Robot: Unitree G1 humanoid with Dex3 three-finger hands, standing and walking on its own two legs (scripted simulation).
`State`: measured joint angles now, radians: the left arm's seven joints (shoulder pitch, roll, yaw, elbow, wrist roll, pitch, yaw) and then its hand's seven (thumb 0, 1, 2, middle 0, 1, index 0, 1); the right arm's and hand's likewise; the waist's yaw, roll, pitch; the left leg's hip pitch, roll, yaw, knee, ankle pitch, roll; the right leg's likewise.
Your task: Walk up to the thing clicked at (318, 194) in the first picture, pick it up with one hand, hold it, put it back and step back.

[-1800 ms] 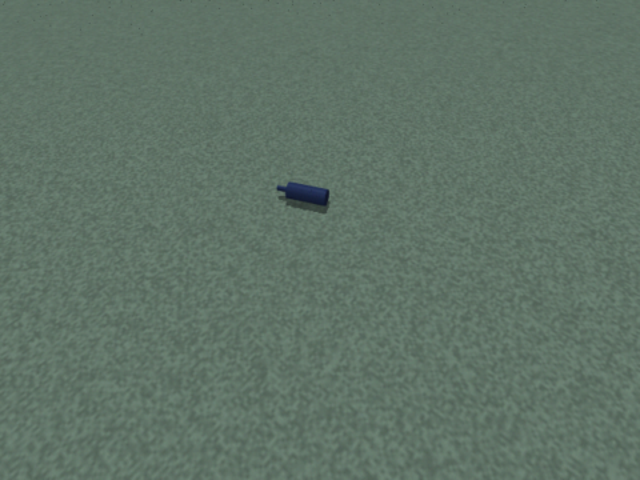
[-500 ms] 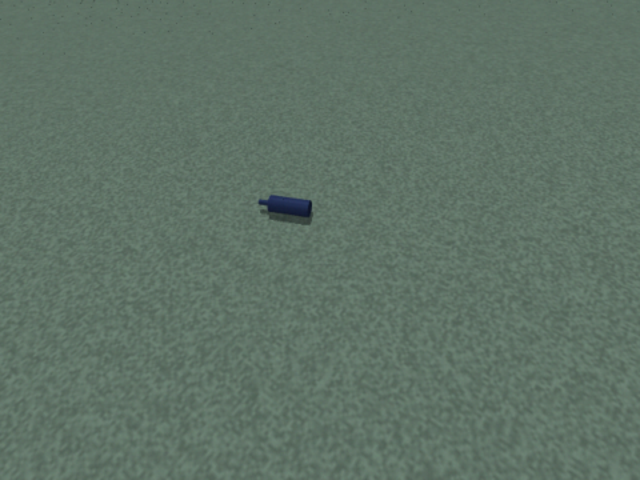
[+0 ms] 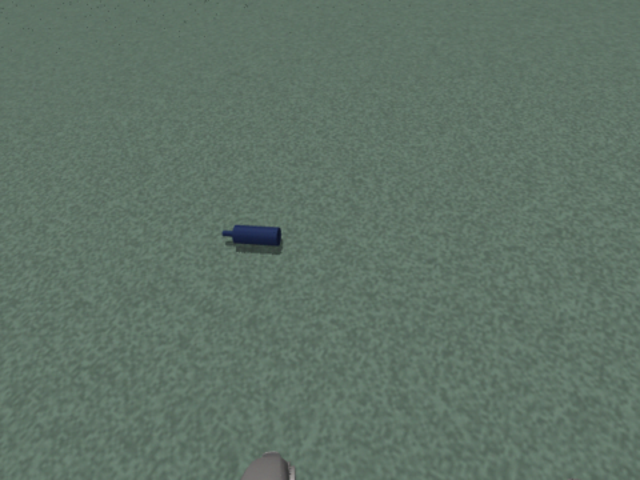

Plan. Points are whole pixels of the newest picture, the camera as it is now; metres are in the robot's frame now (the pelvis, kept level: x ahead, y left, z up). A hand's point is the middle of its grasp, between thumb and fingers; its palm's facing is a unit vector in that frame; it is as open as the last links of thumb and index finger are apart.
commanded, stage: walk up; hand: left
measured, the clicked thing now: (250, 234) +1.17 +0.36 -0.73
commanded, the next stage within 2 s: none
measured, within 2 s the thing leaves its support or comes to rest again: neither
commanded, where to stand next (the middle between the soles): +0.78 +0.19 m, yaw -8 degrees
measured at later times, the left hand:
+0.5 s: hand (124, 354) +0.35 +0.37 -0.13, palm faces -0.19 -0.90 -0.39, open 7.4 cm
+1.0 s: hand (120, 285) +0.50 +0.43 -0.14, palm faces -0.12 -0.90 -0.42, open 7.4 cm
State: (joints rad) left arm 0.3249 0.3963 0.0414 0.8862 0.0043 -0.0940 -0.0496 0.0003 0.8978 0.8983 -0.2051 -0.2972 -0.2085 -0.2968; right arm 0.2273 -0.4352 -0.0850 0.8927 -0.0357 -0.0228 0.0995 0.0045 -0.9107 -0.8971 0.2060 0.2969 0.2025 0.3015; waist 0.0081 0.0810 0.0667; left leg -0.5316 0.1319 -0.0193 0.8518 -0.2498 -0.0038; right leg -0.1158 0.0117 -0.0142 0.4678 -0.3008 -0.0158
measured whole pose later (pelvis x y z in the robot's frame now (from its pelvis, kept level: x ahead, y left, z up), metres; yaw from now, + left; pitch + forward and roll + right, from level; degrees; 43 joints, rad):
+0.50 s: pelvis +0.24 +0.10 +0.00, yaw -6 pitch -2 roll +1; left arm 0.26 0.43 0.05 0.89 0.01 -0.05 -0.05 0.00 0.90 0.90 -0.20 -0.30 -0.20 -0.30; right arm 0.37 -0.41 -0.07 0.84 -0.02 -0.06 0.07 0.00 -0.91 -0.90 0.21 0.30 0.21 0.30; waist -0.06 0.00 0.08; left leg -0.10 0.00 0.18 0.45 -0.31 0.05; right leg -0.52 -0.07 -0.04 0.78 -0.23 -0.03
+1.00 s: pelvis +0.44 +0.14 -0.01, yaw -5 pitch -2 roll -2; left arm 0.35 0.45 0.05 0.87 0.02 -0.09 -0.04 0.00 0.90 0.90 -0.21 -0.30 -0.21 -0.30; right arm 0.26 -0.46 -0.10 0.84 -0.03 -0.02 0.11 0.00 -0.91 -0.90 0.21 0.30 0.20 0.30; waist 0.02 0.05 0.04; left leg -0.43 0.12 0.02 0.65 -0.24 0.01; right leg -0.19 -0.07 -0.06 0.61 -0.38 0.01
